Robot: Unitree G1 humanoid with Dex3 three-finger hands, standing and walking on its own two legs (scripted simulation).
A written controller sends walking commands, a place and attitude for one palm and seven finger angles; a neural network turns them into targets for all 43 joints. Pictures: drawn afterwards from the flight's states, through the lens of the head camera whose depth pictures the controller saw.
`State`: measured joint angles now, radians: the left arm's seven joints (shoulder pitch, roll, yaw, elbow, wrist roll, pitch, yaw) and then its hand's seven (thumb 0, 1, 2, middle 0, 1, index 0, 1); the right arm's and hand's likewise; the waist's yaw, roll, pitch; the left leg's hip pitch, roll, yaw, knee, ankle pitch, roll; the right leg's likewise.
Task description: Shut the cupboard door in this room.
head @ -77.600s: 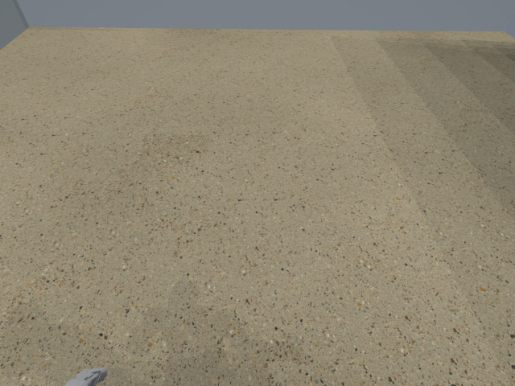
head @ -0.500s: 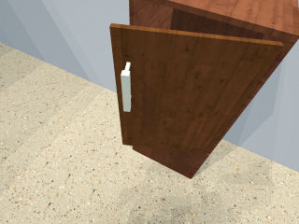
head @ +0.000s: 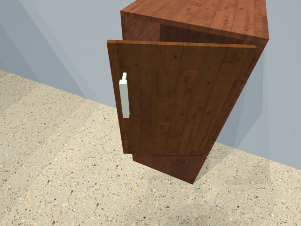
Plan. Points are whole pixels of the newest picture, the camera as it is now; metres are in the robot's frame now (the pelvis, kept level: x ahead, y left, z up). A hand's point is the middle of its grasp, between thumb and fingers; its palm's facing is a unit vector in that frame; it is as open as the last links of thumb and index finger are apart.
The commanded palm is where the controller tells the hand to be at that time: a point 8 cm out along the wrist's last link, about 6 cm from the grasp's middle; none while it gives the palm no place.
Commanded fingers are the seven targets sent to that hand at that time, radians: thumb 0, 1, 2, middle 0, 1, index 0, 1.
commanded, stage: come to a stop and stand still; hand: left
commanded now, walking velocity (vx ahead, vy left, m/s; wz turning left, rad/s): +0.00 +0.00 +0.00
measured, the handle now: (125, 96) +0.49 +0.11 +0.07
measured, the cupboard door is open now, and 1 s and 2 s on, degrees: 22 22 22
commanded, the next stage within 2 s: look again from close up in 0.16 s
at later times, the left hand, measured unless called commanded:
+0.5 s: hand out of the picture -0.02 +0.18 -0.18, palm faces +0.02 -0.98 -0.21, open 7.3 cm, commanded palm none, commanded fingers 0.00 0.90 0.90 -0.20 -0.30 -0.20 -0.30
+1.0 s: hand out of the picture +0.01 +0.18 -0.19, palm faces -0.01 -0.98 -0.18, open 7.3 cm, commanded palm none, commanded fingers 0.00 0.90 0.90 -0.20 -0.30 -0.20 -0.30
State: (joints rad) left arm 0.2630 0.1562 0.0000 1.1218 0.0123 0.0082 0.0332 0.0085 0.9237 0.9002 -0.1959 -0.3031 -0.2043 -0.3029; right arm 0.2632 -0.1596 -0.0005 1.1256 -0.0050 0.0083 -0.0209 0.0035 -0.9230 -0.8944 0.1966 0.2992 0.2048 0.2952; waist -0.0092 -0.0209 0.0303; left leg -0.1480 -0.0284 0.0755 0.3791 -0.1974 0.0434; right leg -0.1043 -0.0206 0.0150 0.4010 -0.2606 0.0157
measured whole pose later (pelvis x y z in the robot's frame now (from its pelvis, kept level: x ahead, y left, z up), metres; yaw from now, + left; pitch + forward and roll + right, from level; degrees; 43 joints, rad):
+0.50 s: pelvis -0.01 +0.01 -0.01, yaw +1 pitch -1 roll +0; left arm 0.32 0.13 -0.02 1.11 0.02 -0.03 0.04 0.00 0.91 0.90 -0.20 -0.30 -0.20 -0.30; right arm 0.31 -0.16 0.01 1.07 -0.02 -0.01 -0.02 0.02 -0.93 -0.89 0.20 0.30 0.20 0.30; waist -0.01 0.04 0.02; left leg -0.25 -0.04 0.07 0.53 -0.26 0.07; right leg -0.19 -0.04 0.00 0.53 -0.31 0.03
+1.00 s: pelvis +0.00 +0.00 -0.01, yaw +0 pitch -1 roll +0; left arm 0.29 0.19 -0.01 1.07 0.02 0.00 0.02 0.00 0.91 0.90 -0.20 -0.30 -0.20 -0.30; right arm 0.24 -0.17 0.00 1.07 -0.02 -0.02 -0.02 0.01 -0.91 -0.89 0.20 0.30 0.20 0.30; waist 0.00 -0.04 0.02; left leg -0.22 -0.03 0.08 0.48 -0.25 0.05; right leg -0.18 -0.03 0.02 0.50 -0.31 0.02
